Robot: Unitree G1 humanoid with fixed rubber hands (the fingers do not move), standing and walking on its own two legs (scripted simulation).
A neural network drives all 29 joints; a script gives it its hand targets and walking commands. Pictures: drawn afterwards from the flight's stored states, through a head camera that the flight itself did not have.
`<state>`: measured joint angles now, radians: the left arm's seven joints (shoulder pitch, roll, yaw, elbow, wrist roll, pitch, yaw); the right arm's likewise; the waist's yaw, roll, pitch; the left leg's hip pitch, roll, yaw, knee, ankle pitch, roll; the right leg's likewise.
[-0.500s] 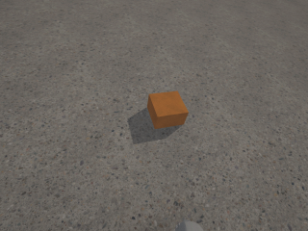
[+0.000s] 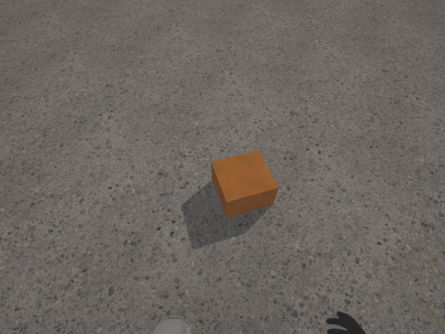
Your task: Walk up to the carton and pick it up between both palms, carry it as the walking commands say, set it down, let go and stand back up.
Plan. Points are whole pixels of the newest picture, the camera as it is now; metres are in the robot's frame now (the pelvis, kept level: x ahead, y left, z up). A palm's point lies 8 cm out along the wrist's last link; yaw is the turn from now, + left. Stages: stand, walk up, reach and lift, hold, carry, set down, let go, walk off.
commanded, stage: walk up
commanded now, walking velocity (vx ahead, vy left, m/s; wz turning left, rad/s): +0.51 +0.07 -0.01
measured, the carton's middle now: (242, 183) +0.89 -0.08 -0.69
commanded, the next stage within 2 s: none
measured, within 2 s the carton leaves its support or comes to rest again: neither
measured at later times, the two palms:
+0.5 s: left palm (97, 274) +0.26 +0.29 -0.15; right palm (336, 270) +0.27 -0.21 -0.09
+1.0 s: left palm (136, 209) +0.40 +0.22 -0.10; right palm (345, 220) +0.40 -0.29 -0.14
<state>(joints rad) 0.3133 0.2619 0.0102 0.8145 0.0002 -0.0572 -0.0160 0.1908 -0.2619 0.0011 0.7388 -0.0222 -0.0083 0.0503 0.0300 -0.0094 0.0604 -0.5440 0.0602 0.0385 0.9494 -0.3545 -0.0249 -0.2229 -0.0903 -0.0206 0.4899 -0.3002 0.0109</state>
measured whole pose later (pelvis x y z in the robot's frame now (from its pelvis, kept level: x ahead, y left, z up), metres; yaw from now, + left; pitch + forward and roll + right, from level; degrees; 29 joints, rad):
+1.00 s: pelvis +0.34 -0.04 +0.00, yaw +0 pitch -1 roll +3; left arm 0.26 0.25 0.01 0.85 0.00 -0.02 -0.01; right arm 0.30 -0.26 0.00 0.78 -0.02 0.05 0.01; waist 0.02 0.01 0.06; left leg -0.42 0.07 0.02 0.99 -0.40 -0.04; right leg -0.32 -0.07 -0.02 0.52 -0.19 -0.01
